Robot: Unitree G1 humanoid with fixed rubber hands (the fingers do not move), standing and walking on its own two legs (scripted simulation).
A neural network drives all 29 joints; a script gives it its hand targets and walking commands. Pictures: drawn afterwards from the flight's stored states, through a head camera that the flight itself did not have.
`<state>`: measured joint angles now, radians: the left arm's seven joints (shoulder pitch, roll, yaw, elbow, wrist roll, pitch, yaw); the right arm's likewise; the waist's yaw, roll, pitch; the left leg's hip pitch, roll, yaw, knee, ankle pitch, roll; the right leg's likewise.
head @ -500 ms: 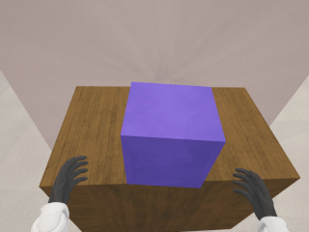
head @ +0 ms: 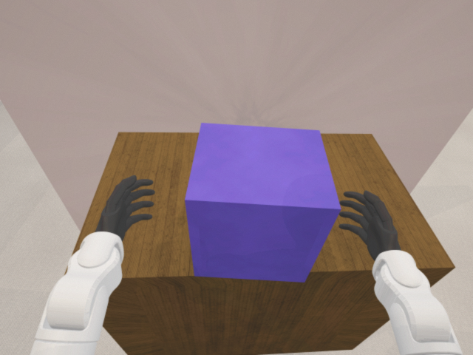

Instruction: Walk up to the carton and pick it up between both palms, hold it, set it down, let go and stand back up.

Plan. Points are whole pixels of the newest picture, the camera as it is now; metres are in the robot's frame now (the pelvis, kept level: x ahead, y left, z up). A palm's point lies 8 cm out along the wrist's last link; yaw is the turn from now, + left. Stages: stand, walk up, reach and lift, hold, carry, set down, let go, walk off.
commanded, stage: reach and lift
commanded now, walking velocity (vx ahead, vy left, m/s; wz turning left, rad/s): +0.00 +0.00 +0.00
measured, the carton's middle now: (254, 205) +0.40 -0.03 +0.03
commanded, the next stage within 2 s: none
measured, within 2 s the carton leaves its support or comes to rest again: neither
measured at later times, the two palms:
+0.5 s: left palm (123, 173) +0.35 +0.19 +0.16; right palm (361, 190) +0.35 -0.20 +0.13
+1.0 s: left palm (123, 146) +0.39 +0.19 +0.18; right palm (360, 163) +0.40 -0.20 +0.15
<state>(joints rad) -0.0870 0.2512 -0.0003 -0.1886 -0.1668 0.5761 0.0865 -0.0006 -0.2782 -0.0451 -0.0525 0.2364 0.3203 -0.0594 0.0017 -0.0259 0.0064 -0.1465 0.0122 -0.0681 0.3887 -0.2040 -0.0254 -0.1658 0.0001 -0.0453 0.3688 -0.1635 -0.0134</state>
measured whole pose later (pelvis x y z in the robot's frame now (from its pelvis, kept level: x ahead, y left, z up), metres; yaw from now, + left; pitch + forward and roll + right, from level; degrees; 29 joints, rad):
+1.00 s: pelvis +0.01 +0.00 +0.00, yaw +0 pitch -2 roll +0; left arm -0.66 0.30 0.04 0.19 -0.17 0.71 0.09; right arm -0.63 -0.32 -0.05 0.48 0.30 0.36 -0.08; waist 0.00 -0.03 0.05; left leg -0.15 0.01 -0.07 0.39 -0.21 -0.03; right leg -0.17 0.00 -0.05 0.37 -0.17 -0.01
